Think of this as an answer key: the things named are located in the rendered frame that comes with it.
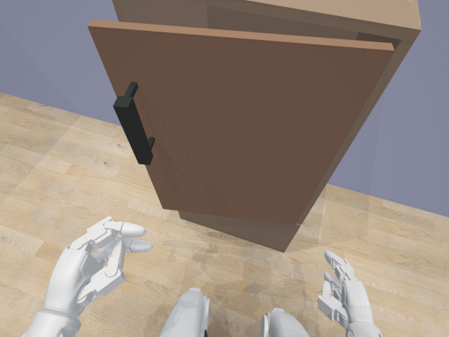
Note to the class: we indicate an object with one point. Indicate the handle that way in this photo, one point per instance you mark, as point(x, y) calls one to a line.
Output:
point(129, 118)

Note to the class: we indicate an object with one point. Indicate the cupboard door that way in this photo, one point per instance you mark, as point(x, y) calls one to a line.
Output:
point(245, 123)

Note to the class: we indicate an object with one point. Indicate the left robot forearm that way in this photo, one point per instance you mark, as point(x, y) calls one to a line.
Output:
point(49, 323)

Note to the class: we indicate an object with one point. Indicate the robot thigh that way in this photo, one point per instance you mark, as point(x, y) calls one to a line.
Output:
point(189, 316)
point(280, 324)

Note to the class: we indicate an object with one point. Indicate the robot left hand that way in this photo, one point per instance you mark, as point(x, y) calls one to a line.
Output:
point(67, 290)

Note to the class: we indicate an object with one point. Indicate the robot right hand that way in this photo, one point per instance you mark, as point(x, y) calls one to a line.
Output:
point(350, 302)

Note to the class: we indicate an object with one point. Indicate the right robot forearm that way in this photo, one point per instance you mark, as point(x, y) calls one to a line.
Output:
point(362, 329)

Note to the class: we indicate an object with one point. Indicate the robot left thigh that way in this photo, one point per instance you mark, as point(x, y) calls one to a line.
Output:
point(189, 316)

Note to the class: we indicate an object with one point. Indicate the robot right thigh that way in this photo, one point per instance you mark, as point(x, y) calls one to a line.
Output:
point(280, 324)

